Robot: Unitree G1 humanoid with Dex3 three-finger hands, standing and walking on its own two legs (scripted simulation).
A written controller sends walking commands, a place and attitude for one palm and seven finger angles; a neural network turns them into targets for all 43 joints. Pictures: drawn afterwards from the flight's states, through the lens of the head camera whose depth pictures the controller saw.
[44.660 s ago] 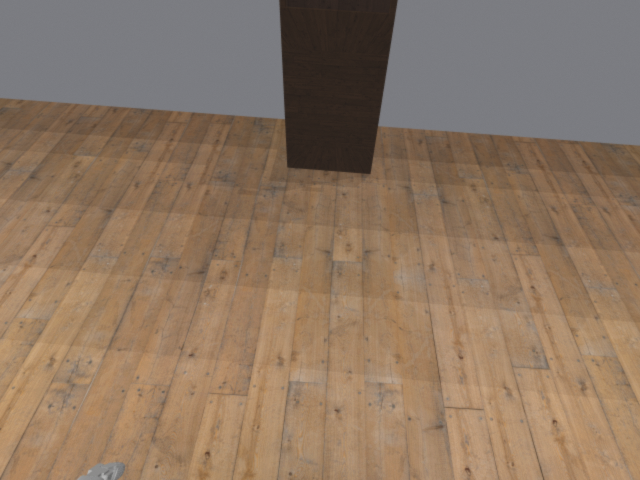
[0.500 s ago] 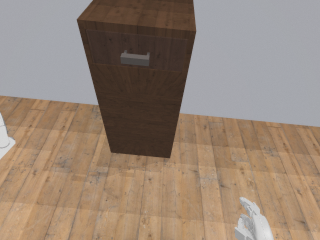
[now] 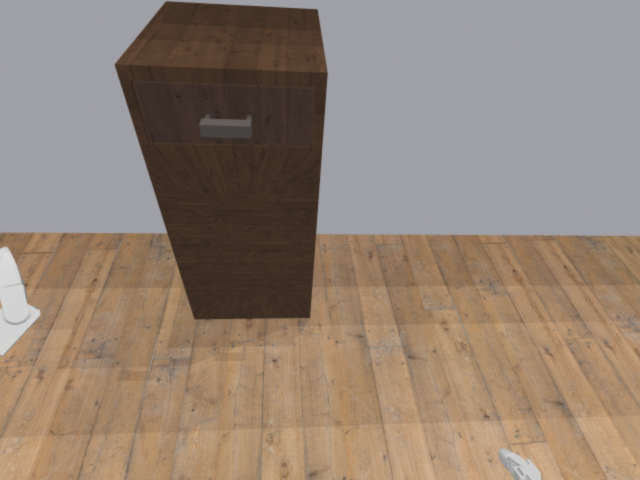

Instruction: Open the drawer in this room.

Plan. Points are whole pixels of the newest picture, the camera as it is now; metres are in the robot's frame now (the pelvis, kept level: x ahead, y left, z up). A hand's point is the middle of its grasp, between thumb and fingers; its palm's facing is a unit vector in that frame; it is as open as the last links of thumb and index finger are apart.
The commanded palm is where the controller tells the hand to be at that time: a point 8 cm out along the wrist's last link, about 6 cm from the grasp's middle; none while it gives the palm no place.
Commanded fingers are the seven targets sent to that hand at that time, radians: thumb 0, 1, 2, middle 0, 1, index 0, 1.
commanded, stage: stop stepping back and stand still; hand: left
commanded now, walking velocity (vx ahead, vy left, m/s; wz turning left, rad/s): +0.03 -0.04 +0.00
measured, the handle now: (227, 123) +0.80 +0.23 +0.04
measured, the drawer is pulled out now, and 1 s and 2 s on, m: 0.00 0.00 0.00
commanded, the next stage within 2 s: let the arm hang, fingers relaxed in 0.38 s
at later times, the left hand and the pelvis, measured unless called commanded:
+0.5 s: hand out of the picture +0.17 +0.26 +0.20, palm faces +0.45 -0.80 -0.39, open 7.4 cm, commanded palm none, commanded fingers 0.00 0.90 0.90 -0.20 -0.30 -0.20 -0.30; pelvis -0.03 +0.02 +0.00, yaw +0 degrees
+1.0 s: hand out of the picture -0.10 +0.22 -0.17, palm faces +0.00 -0.98 -0.21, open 7.4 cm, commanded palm none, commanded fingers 0.00 0.90 0.90 -0.20 -0.30 -0.20 -0.30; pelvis -0.04 +0.01 +0.00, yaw +2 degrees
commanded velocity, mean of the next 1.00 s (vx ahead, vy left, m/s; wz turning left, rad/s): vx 0.00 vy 0.00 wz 0.00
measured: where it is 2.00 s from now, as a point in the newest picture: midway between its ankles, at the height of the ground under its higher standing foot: outside the picture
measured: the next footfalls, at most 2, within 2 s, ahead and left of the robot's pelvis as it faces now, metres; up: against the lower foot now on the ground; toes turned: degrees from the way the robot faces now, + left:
none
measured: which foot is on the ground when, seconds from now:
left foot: down 0.00-1.00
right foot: down 0.00-1.00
